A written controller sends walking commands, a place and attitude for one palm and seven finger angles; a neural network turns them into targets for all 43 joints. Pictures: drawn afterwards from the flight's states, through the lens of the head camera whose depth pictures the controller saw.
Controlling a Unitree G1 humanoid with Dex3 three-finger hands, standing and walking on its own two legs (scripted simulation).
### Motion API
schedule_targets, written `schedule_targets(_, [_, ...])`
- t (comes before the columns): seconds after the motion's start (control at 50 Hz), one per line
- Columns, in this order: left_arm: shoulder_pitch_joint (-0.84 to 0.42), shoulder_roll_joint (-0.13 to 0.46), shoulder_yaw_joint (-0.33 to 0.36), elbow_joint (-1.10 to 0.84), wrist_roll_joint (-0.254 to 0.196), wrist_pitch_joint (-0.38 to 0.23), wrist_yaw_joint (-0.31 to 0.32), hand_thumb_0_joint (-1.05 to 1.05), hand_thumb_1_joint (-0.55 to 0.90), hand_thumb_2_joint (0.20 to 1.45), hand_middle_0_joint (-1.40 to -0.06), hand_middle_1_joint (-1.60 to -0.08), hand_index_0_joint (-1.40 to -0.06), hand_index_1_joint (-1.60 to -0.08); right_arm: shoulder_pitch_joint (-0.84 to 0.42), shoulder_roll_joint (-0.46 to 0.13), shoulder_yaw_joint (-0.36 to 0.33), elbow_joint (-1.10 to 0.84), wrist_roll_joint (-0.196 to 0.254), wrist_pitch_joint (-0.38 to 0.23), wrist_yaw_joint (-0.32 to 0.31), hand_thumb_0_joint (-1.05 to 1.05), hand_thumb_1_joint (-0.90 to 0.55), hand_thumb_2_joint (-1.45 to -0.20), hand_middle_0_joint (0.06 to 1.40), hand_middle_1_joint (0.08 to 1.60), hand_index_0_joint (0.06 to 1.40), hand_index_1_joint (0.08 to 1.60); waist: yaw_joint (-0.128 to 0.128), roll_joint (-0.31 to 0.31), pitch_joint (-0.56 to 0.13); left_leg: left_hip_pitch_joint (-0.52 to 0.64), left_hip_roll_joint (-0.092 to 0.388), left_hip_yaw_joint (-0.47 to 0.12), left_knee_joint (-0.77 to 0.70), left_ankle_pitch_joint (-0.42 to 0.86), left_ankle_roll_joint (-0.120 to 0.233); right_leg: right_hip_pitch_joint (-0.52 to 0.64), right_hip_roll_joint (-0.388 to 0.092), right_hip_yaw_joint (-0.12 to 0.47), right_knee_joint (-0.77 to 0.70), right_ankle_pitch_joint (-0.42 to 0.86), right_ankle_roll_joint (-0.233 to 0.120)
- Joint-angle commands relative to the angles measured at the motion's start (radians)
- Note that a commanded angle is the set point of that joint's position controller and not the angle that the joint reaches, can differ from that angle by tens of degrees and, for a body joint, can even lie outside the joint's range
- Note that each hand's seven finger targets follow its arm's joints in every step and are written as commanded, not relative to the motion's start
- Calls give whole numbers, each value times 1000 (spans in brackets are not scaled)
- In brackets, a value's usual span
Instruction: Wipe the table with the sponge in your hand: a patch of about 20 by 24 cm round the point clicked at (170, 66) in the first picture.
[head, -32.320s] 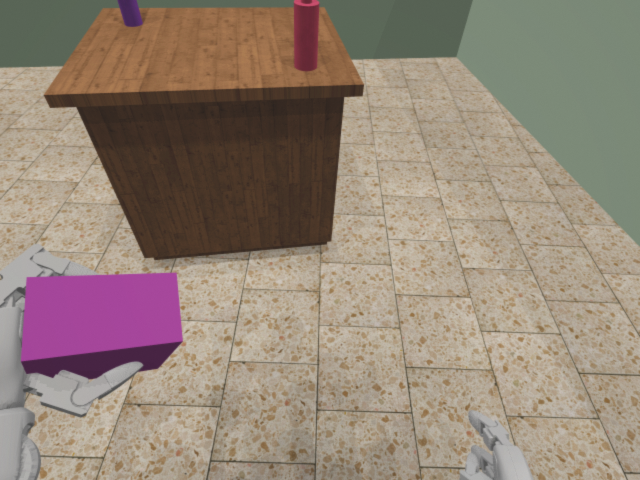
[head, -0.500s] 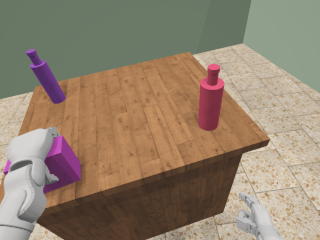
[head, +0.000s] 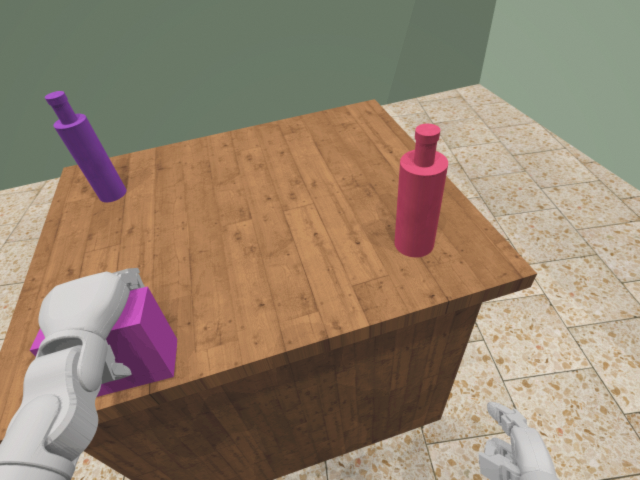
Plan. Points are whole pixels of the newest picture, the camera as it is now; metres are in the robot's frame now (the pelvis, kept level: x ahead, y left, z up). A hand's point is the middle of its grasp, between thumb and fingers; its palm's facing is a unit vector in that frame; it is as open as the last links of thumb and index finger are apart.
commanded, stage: lower the sponge onto the table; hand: left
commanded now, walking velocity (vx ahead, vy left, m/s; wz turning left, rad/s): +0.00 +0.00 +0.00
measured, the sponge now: (119, 352) +0.24 +0.32 +0.03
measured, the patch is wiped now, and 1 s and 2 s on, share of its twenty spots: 0.15 0.20 0.35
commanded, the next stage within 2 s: wipe forward along the first lane in 0.24 s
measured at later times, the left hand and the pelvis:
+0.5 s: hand (109, 325) +0.26 +0.31 +0.08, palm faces -0.02 -0.07 -1.00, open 10.3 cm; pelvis +0.00 +0.00 +0.00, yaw +0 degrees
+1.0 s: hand (117, 290) +0.31 +0.34 +0.07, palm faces -0.10 -0.01 -1.00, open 10.3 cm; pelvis +0.00 -0.01 -0.01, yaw +1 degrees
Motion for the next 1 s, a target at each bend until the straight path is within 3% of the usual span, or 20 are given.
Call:
schedule_targets(0.0, [-200,273,163,-236,19,-54,60,0,100,1300,-1200,-1600,-1200,-1600,-184,-94,-44,-178,-2,-66,-11,0,-900,-900,200,300,200,300,23,-60,-199,-33,-22,-47,-37,197,37,145,-19,85,-51,118,-15])
schedule_targets(0.06, [-182,269,174,-213,12,-45,73,0,100,1300,-1200,-1600,-1200,-1600,-199,-99,-43,-174,5,-61,-8,0,-900,-900,200,300,200,300,24,-48,-137,-46,-18,-56,-50,156,30,102,-10,103,-70,60,-20])
schedule_targets(0.14, [-224,219,114,-187,20,-20,87,0,100,1300,-1200,-1600,-1200,-1600,-195,-99,-45,-165,7,-55,-10,0,-900,-900,200,300,200,300,12,-24,-133,-54,-18,-45,-54,134,26,87,-16,78,-73,32,-15])
schedule_targets(0.16, [-244,246,136,-191,23,-13,90,0,100,1300,-1200,-1600,-1200,-1600,-207,-100,-41,-168,9,-58,-11,0,-900,-900,200,300,200,300,15,-22,-135,-51,-19,-53,-58,121,26,82,-7,97,-75,7,-22])
schedule_targets(0.2, [-249,201,91,-146,26,1,86,0,100,1300,-1200,-1600,-1200,-1600,-194,-98,-41,-163,9,-57,-12,0,-900,-900,200,300,200,300,6,-59,-137,-58,-18,-47,-55,120,27,82,-13,71,-75,9,-16])
schedule_targets(0.26, [-252,226,107,-145,28,9,77,0,100,1300,-1200,-1600,-1200,-1600,-209,-103,-39,-167,9,-53,-14,0,-900,-900,200,300,200,300,12,-63,-160,-52,-20,-49,-58,129,27,100,-9,88,-72,25,-19])
schedule_targets(0.34, [-214,196,88,-103,30,9,65,0,100,1300,-1200,-1600,-1200,-1600,-191,-103,-42,-160,5,-40,-11,0,-900,-900,200,300,200,300,11,-98,-175,-64,-21,-42,-44,156,29,118,-16,76,-61,81,-13])
schedule_targets(0.36, [-218,229,117,-112,30,8,64,0,100,1300,-1200,-1600,-1200,-1600,-202,-108,-38,-164,7,-41,-10,0,-900,-900,200,300,200,300,15,-76,-176,-61,-22,-48,-48,154,28,116,-10,94,-61,73,-19])
schedule_targets(0.4, [-251,207,91,-71,37,7,61,0,100,1300,-1200,-1600,-1200,-1600,-184,-105,-39,-156,6,-39,-13,0,-900,-900,200,300,200,300,1,-101,-159,-70,-22,-39,-37,158,30,100,-14,77,-60,90,-14])
schedule_targets(0.46, [-292,250,118,-50,43,1,56,0,100,1300,-1200,-1600,-1200,-1600,-189,-114,-35,-153,8,-32,-15,0,-900,-900,200,300,200,300,0,-82,-139,-78,-22,-43,-44,140,28,81,-9,94,-65,66,-19])
schedule_targets(0.5, [-310,204,76,-3,46,0,54,0,100,1300,-1200,-1600,-1200,-1600,-167,-107,-37,-148,10,-31,-18,0,-900,-900,200,300,200,300,-10,-110,-134,-88,-22,-36,-38,126,31,69,-14,67,-64,51,-10])
schedule_targets(0.56, [-379,230,82,44,55,-7,47,0,100,1300,-1200,-1600,-1200,-1600,-165,-115,-36,-143,13,-32,-21,0,-900,-900,200,300,200,300,-16,-95,-116,-94,-24,-38,-39,87,32,34,-9,81,-75,0,-13])
schedule_targets(0.62, [-404,210,52,122,59,-18,40,0,100,1300,-1200,-1600,-1200,-1600,-133,-118,-39,-134,14,-28,-25,0,-900,-900,200,300,200,300,-26,-119,-135,-118,-25,-30,-29,82,33,42,-16,64,-67,9,-6])
schedule_targets(0.66, [-411,256,95,139,60,-34,37,0,100,1300,-1200,-1600,-1200,-1600,-129,-125,-43,-136,14,-32,-27,0,-900,-900,200,300,200,300,-18,-116,-172,-117,-28,-32,-18,88,36,54,-14,85,-60,24,-10])
schedule_targets(0.72, [-415,225,61,211,60,-45,30,0,100,1300,-1200,-1600,-1200,-1600,-99,-127,-46,-132,16,-26,-28,0,-900,-900,200,300,200,300,-29,-134,-165,-149,-29,-20,-4,77,37,48,-20,71,-51,38,-1])
schedule_targets(0.76, [-441,267,97,228,63,-62,31,0,100,1300,-1200,-1600,-1200,-1600,-97,-134,-47,-134,18,-27,-27,0,-900,-900,200,300,200,300,-26,-116,-171,-162,-30,-27,-1,73,38,40,-17,88,-46,35,-8])
schedule_targets(0.78, [-454,234,64,241,63,-69,31,0,100,1300,-1200,-1600,-1200,-1600,-81,-131,-49,-135,18,-29,-28,0,-900,-900,200,300,200,300,-35,-135,-182,-169,-30,-21,9,75,40,45,-21,72,-38,44,-2])
schedule_targets(0.86, [-497,274,94,299,69,-93,38,0,100,1300,-1200,-1600,-1200,-1600,-59,-141,-54,-132,21,-30,-28,0,-900,-900,200,300,200,300,-40,-141,-179,-197,-28,-22,17,52,41,15,-19,81,-33,28,-2])
schedule_targets(0.9, [-507,236,59,331,73,-103,43,0,100,1300,-1200,-1600,-1200,-1600,-32,-140,-59,-131,21,-30,-27,0,-900,-900,200,300,200,300,-48,-159,-182,-204,-27,-18,29,56,42,6,-21,65,-25,45,1])
schedule_targets(0.98, [-522,274,86,393,72,-118,53,0,100,1300,-1200,-1600,-1200,-1600,-11,-149,-62,-122,24,-26,-28,0,-900,-900,200,300,200,300,-52,-168,-194,-239,-29,-12,42,38,44,5,-24,75,-17,39,6])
